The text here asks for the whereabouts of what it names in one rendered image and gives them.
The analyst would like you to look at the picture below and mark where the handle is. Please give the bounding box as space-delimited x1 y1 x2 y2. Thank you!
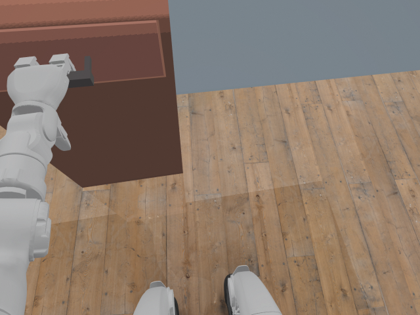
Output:
67 56 94 88

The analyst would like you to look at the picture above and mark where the robot right thigh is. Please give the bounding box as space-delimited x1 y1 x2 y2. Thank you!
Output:
228 271 282 315

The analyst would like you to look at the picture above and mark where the robot left upper arm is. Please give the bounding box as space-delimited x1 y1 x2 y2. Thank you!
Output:
0 198 51 315

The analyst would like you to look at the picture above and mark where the cabinet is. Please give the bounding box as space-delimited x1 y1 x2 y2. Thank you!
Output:
0 0 183 188

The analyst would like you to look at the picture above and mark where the robot left forearm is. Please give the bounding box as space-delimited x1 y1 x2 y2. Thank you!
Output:
0 101 58 202

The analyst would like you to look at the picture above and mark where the left robot shin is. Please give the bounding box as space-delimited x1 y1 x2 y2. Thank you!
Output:
150 281 166 288

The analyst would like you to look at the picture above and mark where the robot left hand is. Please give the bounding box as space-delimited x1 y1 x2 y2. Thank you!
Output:
7 53 76 151

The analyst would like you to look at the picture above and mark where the drawer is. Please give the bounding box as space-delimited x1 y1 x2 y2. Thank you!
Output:
0 20 164 91

